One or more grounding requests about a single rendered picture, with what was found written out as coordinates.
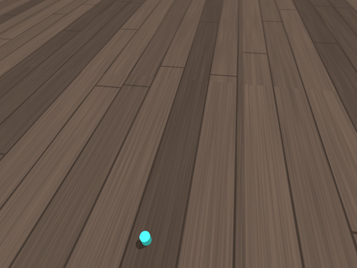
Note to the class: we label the tin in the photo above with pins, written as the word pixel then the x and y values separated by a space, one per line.
pixel 145 238

